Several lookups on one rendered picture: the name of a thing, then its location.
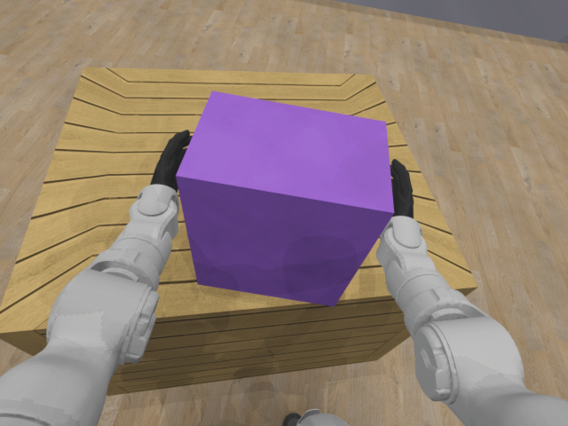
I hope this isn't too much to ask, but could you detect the carton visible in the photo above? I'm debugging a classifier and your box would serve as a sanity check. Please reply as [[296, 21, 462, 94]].
[[176, 91, 394, 307]]

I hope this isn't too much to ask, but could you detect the right robot forearm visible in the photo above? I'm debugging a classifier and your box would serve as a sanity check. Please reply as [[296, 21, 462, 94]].
[[376, 216, 524, 381]]

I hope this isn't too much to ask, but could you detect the pedestal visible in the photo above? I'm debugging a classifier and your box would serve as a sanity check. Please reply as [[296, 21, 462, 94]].
[[0, 67, 478, 396]]

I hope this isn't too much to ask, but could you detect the robot left hand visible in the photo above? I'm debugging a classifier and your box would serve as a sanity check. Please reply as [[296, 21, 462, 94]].
[[150, 130, 192, 193]]

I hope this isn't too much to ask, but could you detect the robot left upper arm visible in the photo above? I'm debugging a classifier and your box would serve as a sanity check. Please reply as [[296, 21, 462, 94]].
[[0, 269, 160, 426]]

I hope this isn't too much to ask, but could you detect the robot right shin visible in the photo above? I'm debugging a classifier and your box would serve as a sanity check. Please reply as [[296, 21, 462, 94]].
[[297, 409, 320, 423]]

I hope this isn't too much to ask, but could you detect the robot right upper arm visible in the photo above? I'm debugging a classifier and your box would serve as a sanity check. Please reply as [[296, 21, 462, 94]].
[[414, 316, 568, 426]]

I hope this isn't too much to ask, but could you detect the robot right hand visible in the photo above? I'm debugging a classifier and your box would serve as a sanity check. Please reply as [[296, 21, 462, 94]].
[[390, 159, 414, 219]]

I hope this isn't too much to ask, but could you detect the left robot forearm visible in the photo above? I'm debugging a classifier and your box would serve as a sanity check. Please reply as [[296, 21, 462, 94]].
[[46, 184, 179, 344]]

